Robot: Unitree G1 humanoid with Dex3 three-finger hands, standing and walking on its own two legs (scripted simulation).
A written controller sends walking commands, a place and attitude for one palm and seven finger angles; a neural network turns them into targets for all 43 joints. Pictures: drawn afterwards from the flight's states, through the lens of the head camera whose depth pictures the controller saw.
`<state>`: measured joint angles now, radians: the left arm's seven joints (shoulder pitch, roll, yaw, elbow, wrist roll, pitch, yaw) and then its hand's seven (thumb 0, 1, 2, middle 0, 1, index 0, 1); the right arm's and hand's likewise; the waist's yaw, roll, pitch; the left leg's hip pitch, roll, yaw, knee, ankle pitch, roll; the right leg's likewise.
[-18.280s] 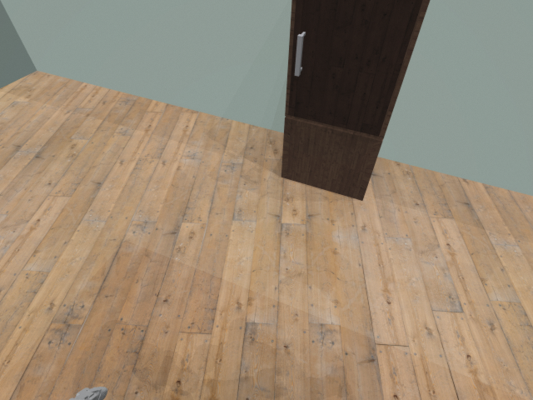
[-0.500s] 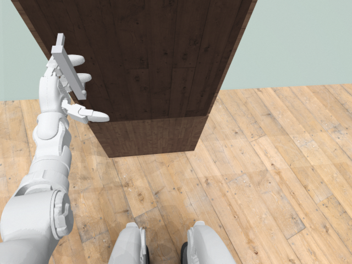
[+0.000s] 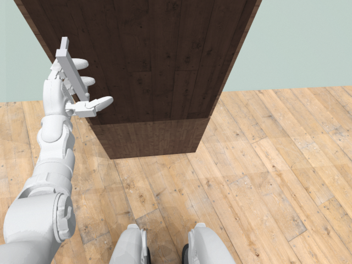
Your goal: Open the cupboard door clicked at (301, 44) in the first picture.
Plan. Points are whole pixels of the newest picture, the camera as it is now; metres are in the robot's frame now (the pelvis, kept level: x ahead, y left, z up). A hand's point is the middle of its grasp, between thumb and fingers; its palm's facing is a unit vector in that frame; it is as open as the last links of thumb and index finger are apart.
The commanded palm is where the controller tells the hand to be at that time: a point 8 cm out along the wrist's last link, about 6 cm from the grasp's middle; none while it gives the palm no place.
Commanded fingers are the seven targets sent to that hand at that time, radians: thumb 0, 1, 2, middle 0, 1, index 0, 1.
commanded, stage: close the thumb around the handle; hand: left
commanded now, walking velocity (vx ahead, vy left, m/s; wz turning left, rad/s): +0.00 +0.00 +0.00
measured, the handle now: (75, 72) +0.53 +0.21 +0.05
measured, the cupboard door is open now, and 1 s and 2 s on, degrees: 0 16 41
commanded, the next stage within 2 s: pull the door open along its arc in 0.36 s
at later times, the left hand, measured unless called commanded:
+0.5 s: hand (86, 94) +0.48 +0.18 +0.04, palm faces +0.09 -1.00 -0.02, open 5.6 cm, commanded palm +0.45 +0.22 +0.04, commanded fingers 0.00 0.90 0.90 -0.40 -1.35 -0.40 -1.35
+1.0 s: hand (97, 133) +0.38 +0.15 +0.05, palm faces +0.21 -0.97 +0.09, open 5.8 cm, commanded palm +0.33 +0.20 +0.04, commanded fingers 0.00 0.90 0.90 -0.40 -1.35 -0.40 -1.35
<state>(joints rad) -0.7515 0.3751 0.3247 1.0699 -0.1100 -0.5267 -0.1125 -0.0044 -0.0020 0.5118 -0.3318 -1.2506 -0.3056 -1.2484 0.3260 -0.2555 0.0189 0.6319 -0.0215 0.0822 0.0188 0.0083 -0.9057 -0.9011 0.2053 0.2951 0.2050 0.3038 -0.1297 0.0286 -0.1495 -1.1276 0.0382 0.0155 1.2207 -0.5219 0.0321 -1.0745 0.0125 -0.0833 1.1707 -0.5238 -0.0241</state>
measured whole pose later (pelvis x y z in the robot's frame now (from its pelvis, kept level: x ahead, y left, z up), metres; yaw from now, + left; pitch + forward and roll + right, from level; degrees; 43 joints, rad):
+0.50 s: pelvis +0.00 +0.00 +0.00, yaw +0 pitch +25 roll -3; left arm -0.77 0.38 0.33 1.08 -0.11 -0.52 -0.12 0.01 0.76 0.82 -0.38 -1.35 -0.35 -1.34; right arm 0.32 -0.26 0.02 0.64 -0.02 0.09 0.02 0.01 -0.91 -0.90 0.21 0.30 0.21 0.30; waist -0.13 0.02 -0.15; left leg -1.13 0.04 0.01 1.22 -0.52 0.03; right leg -1.08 0.01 -0.09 1.17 -0.52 -0.03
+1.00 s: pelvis +0.02 +0.00 +0.02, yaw -1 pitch +21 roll -2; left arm -0.21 0.10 0.15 0.50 -0.17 -0.48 0.09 0.01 0.72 0.77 -0.35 -1.33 -0.37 -1.31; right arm 0.28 -0.23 0.00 0.54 -0.01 0.06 0.04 0.01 -0.91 -0.90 0.20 0.29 0.20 0.30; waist -0.05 0.02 -0.18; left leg -0.97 0.03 0.05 1.12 -0.52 0.03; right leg -0.94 0.01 -0.05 1.09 -0.52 -0.02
